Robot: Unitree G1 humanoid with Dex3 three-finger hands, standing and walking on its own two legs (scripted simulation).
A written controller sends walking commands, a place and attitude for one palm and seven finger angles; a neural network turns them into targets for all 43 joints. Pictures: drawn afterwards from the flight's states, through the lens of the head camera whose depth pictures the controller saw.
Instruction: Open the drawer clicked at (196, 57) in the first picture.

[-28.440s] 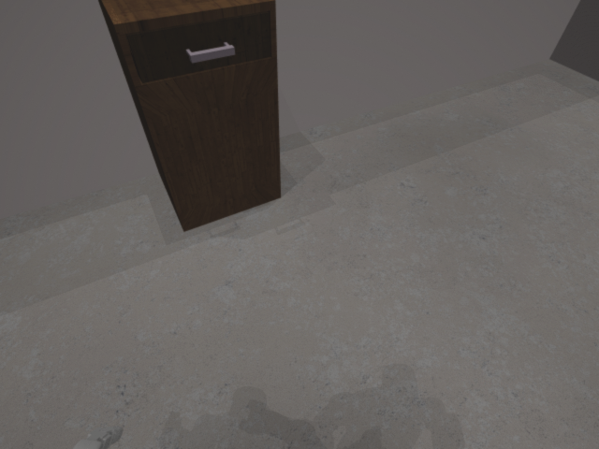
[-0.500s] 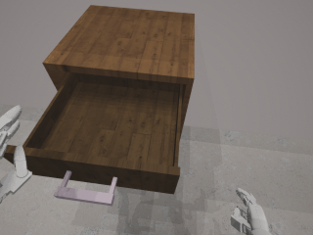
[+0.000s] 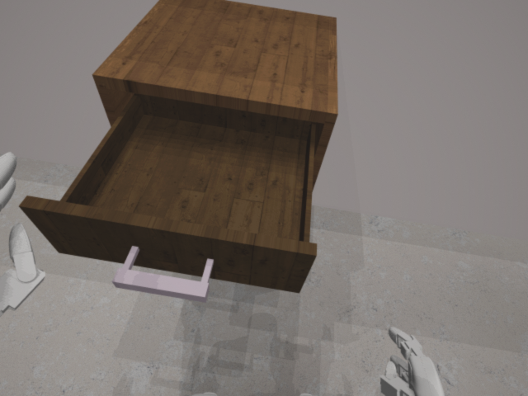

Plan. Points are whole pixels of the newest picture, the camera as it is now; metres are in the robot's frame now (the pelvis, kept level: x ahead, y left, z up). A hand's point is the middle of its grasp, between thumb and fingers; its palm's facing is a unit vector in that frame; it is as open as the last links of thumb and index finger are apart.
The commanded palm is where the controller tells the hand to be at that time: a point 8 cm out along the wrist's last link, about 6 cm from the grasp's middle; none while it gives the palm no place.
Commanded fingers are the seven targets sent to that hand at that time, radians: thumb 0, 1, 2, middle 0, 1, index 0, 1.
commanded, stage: step back with the hand held close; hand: left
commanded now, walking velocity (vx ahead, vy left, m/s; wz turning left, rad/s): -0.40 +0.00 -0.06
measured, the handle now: (166, 272) +0.29 +0.17 +0.00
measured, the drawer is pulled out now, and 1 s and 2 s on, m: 0.30 0.30 0.30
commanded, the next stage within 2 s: stop stepping back and stand still in 0.24 s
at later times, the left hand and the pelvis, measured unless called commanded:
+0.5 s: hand out of the picture +0.07 +0.18 +0.16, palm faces +0.30 -0.78 -0.55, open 7.4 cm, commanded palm +0.02 +0.21 +0.19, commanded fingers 0.00 0.90 0.90 -0.20 -0.30 -0.20 -0.30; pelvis -0.12 -0.06 +0.01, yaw -2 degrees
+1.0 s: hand out of the picture -0.03 +0.20 +0.16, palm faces +0.44 -0.81 -0.39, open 7.4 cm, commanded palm -0.09 +0.23 +0.19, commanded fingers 0.00 0.90 0.90 -0.20 -0.30 -0.20 -0.30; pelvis -0.21 -0.05 +0.00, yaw +2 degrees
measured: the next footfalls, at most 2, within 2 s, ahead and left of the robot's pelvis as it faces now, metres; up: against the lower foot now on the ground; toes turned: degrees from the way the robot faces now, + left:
right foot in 0.24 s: -0.15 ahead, -0.16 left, +0.00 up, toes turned -4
left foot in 0.62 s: -0.17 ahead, +0.06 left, +0.00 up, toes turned +6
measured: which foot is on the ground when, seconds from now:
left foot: down 0.00-0.30, up 0.32-0.60, down 0.62-1.00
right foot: up 0.00-0.22, down 0.24-1.00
